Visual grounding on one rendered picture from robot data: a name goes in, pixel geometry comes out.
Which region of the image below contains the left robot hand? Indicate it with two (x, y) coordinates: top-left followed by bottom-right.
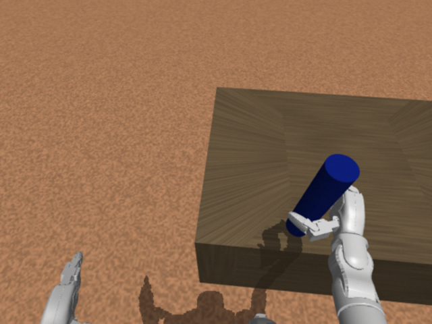
(40, 252), (91, 324)

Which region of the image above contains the right robot arm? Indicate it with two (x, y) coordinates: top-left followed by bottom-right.
(328, 232), (387, 324)

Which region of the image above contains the can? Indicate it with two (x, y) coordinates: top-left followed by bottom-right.
(286, 154), (360, 237)

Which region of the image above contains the right robot hand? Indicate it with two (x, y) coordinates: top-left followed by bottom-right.
(287, 185), (365, 242)

